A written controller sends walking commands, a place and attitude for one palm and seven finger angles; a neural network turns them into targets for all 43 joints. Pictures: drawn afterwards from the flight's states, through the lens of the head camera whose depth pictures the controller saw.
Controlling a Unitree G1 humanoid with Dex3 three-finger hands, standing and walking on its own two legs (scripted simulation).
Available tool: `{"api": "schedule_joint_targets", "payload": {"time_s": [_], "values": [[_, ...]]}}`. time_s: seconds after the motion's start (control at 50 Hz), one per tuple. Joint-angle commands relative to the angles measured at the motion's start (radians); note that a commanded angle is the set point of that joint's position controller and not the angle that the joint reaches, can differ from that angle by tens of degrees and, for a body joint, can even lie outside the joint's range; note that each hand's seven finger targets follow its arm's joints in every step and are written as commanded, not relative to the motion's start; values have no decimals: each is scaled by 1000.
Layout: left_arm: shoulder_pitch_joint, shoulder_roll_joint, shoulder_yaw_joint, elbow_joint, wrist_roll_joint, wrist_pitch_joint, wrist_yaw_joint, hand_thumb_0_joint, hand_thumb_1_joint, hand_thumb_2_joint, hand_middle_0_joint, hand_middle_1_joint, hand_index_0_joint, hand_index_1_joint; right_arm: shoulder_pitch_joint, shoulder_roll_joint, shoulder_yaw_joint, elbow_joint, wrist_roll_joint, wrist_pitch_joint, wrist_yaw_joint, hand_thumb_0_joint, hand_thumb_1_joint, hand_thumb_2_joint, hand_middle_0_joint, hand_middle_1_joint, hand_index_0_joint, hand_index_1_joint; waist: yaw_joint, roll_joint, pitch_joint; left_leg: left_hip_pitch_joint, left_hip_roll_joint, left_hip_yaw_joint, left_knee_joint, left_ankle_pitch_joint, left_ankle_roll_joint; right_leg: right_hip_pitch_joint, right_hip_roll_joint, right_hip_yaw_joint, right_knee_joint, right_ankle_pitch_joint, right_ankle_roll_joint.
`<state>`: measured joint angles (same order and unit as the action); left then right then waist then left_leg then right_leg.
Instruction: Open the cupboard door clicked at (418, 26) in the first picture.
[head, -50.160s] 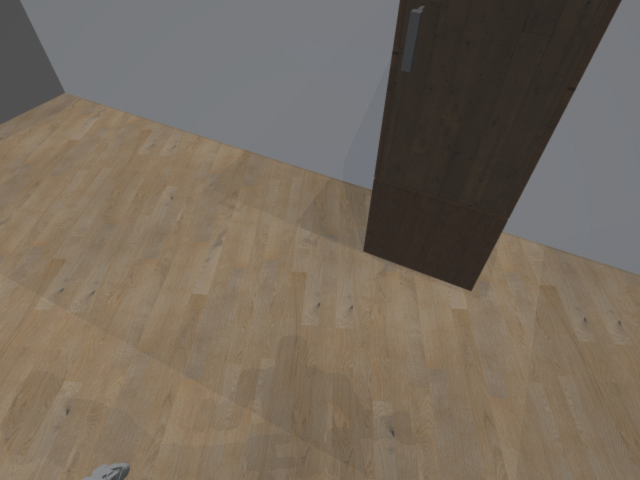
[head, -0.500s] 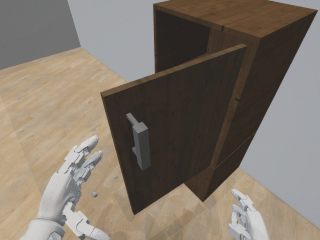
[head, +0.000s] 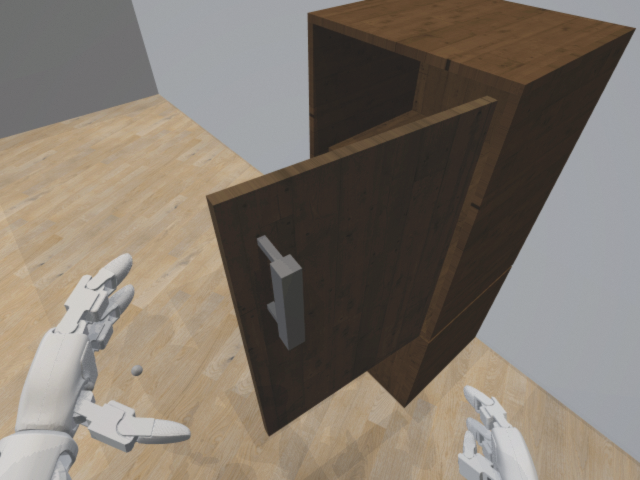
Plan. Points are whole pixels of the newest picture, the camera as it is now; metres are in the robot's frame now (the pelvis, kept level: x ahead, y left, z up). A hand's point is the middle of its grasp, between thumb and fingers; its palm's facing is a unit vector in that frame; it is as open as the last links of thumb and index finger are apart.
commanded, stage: draw the hand back to the body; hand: left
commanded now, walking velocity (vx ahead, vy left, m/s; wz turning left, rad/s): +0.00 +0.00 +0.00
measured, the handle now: (279, 293) +0.29 +0.09 +0.12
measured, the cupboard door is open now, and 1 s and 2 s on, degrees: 83 83 83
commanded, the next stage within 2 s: step back with the hand held close in 0.96 s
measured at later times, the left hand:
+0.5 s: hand (110, 333) +0.20 +0.23 +0.16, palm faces +0.42 -0.81 -0.41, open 10.1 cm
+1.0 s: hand (99, 339) +0.19 +0.24 +0.16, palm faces +0.46 -0.79 -0.40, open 7.5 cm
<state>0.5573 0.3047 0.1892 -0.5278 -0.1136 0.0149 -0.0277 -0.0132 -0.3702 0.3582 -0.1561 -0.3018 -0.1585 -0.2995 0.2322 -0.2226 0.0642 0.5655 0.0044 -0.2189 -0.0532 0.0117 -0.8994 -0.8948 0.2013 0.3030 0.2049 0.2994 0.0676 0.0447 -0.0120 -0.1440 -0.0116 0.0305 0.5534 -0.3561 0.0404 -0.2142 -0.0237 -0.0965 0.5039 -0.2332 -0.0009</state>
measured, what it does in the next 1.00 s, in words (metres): stands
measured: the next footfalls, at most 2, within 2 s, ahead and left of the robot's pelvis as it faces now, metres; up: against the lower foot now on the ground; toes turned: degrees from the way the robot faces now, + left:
none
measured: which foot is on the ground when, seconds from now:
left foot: down 0.00-1.00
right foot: down 0.00-1.00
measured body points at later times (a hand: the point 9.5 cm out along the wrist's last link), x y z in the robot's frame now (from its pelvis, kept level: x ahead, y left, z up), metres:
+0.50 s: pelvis +0.01 -0.02 +0.01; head -0.01 -0.04 +0.46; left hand +0.17 +0.27 +0.18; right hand +0.20 -0.23 -0.08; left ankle -0.03 +0.09 -0.73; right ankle +0.03 -0.12 -0.73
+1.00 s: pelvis +0.00 -0.02 +0.01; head -0.02 -0.05 +0.46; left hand +0.16 +0.28 +0.19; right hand +0.19 -0.24 -0.08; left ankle -0.03 +0.09 -0.73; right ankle +0.03 -0.12 -0.73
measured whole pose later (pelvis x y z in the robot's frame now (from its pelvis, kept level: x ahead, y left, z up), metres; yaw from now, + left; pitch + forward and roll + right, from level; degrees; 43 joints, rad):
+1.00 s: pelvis +0.00 -0.02 +0.01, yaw -1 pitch -6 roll -1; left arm 0.46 0.33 0.32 -0.37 -0.05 -0.10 0.12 0.01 0.88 0.90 -0.21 -0.30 -0.21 -0.30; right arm 0.19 -0.23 0.01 0.66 0.00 -0.11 -0.07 0.01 -0.90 -0.89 0.20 0.30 0.20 0.30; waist 0.08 0.08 0.05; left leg -0.02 0.01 0.03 0.40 -0.28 0.01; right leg -0.10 0.01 -0.09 0.38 -0.18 -0.03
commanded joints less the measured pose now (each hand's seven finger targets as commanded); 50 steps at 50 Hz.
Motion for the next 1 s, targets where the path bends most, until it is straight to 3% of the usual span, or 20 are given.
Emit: {"api": "schedule_joint_targets", "payload": {"time_s": [0.0, 0.12, 0.28, 0.42, 0.48, 0.52, 0.56, 0.6, 0.64, 0.72, 0.8, 0.82, 0.98], "values": [[-58, 97, 58, -231, 61, -114, 110, 0, -80, 480, -165, -300, -165, -300, -130, -106, -52, -157, -6, -30, -14, 0, -900, -900, 200, 300, 200, 300, -3, 54, -3, -116, 39, -72, -168, 216, -39, 135, 12, 55, -76, 86, -37], [-90, 150, 109, -198, 87, -144, 161, 0, 130, 570, -173, -300, -173, -300, -142, -107, -61, -127, -12, -12, -31, 0, -900, -900, 200, 300, 200, 300, 0, 10, -28, -53, 37, -71, -182, 248, -30, 166, 7, 64, -108, 103, -38], [-99, 149, 157, -122, 80, -152, 165, 0, 410, 690, -182, -300, -182, -300, -162, -99, -66, -102, -11, 27, -32, 0, -900, -900, 200, 300, 200, 300, 6, -13, -8, -16, 39, -58, -195, 345, -31, 189, 5, 65, -124, 184, -33], [-135, 197, 225, -101, 72, -158, 167, 0, 655, 795, -191, -300, -191, -300, -170, -103, -74, -91, -11, 49, -31, 0, -900, -900, 200, 300, 200, 300, 12, 18, -35, 9, 39, -48, -197, 384, -31, 219, 2, 75, -134, 225, -34], [-151, 205, 242, -94, 68, -162, 168, 0, 760, 840, -195, -300, -195, -300, -168, -101, -76, -89, -10, 54, -30, 0, -900, -900, 200, 300, 200, 300, 10, -5, -39, 19, 39, -43, -199, 392, -26, 217, 3, 76, -138, 233, -30], [-173, 222, 260, -85, 66, -161, 170, 0, 830, 870, -198, -300, -198, -300, -172, -103, -78, -82, -9, 56, -31, 0, -900, -900, 200, 300, 200, 300, 10, 33, -39, 25, 37, -40, -199, 386, -27, 217, 0, 81, -144, 234, -32], [-182, 221, 267, -68, 62, -163, 171, 0, 900, 900, -200, -300, -200, -300, -173, -99, -78, -77, -8, 58, -30, 0, -900, -900, 200, 300, 200, 300, 9, 29, -31, 29, 37, -35, -203, 372, -24, 208, -1, 81, -153, 220, -29], [-178, 197, 243, -47, 60, -163, 165, 0, 900, 900, -200, -300, -200, -300, -176, -99, -79, -78, -7, 58, -29, 0, -900, -900, 200, 300, 200, 300, 5, -17, -7, 26, 37, -33, -206, 345, -17, 193, 1, 80, -165, 197, -25], [-174, 188, 230, -33, 58, -163, 162, 0, 900, 900, -200, -300, -200, -300, -180, -103, -80, -76, -6, 60, -27, 0, -900, -900, 200, 300, 200, 300, 5, -2, 9, 23, 36, -35, -208, 332, -15, 185, -1, 83, -172, 183, -25], [-190, 213, 243, -62, 62, -172, 165, 0, 900, 900, -200, -300, -200, -300, -183, -108, -83, -76, -7, 55, -26, 0, -900, -900, 200, 300, 200, 300, 9, 15, -22, 28, 32, -36, -208, 328, -15, 205, -3, 85, -171, 176, -26], [-182, 226, 260, -71, 61, -178, 171, 0, 900, 900, -200, -300, -200, -300, -185, -101, -82, -79, -8, 48, -29, 0, -900, -900, 200, 300, 200, 300, 13, 0, -31, 27, 29, -36, -210, 304, -12, 207, -4, 90, -180, 152, -24], [-190, 230, 259, -75, 65, -177, 171, 0, 900, 900, -200, -300, -200, -300, -187, -104, -83, -74, -6, 47, -30, 0, -900, -900, 200, 300, 200, 300, 11, 38, -27, 29, 30, -35, -209, 302, -15, 203, -4, 94, -182, 149, -28], [-189, 199, 238, -41, 62, -177, 166, 0, 900, 900, -200, -300, -200, -300, -188, -100, -82, -68, -4, 47, -26, 0, -900, -900, 200, 300, 200, 300, 5, 11, 17, 20, 33, -36, -222, 270, -14, 178, 0, 90, -197, 107, -24]]}}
